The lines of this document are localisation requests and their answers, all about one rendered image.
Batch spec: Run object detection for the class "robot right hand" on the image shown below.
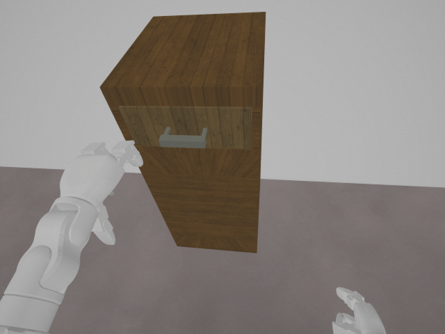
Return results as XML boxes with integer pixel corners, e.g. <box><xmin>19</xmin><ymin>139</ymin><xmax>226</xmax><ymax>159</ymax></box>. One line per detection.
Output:
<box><xmin>332</xmin><ymin>287</ymin><xmax>386</xmax><ymax>334</ymax></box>

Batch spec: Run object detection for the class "handle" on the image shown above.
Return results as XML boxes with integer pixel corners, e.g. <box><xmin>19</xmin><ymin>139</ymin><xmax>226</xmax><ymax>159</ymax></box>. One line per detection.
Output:
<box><xmin>159</xmin><ymin>127</ymin><xmax>207</xmax><ymax>148</ymax></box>

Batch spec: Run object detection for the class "robot left hand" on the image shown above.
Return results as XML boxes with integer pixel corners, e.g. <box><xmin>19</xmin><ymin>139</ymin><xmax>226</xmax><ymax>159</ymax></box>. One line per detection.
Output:
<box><xmin>60</xmin><ymin>141</ymin><xmax>143</xmax><ymax>245</ymax></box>

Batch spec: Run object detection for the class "cabinet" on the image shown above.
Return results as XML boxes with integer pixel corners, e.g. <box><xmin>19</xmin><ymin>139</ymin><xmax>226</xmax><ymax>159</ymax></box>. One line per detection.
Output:
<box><xmin>100</xmin><ymin>12</ymin><xmax>266</xmax><ymax>253</ymax></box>

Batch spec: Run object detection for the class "drawer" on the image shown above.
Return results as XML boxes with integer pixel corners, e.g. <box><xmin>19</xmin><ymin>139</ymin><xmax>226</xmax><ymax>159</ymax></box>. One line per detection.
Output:
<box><xmin>118</xmin><ymin>106</ymin><xmax>252</xmax><ymax>149</ymax></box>

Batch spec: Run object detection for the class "left robot forearm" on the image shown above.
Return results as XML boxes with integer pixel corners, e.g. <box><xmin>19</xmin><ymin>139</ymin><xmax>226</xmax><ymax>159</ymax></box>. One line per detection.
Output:
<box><xmin>0</xmin><ymin>196</ymin><xmax>99</xmax><ymax>334</ymax></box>

